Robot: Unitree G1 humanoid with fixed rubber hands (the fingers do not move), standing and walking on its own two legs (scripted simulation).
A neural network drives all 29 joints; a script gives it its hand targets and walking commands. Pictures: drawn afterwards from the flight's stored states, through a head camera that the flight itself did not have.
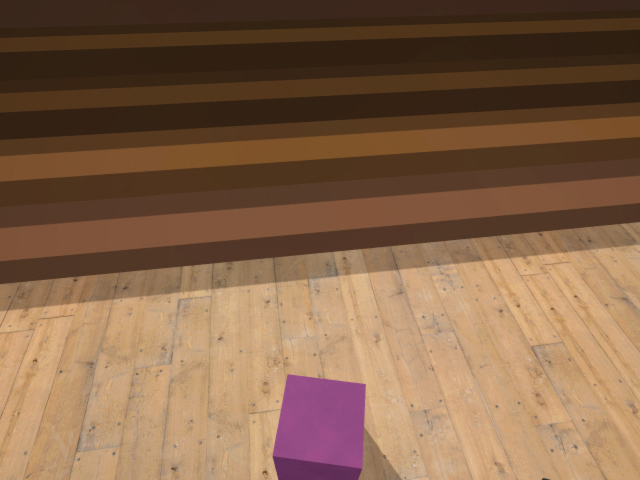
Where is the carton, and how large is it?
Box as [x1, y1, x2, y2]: [273, 374, 365, 479]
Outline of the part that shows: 287,374 273,450 273,459 278,479 357,479 362,465 365,384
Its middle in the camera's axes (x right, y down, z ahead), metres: +0.00 +0.52 +1.06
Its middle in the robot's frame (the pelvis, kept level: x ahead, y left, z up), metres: +0.40 -0.01 -0.66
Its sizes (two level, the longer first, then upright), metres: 0.210 0.200 0.250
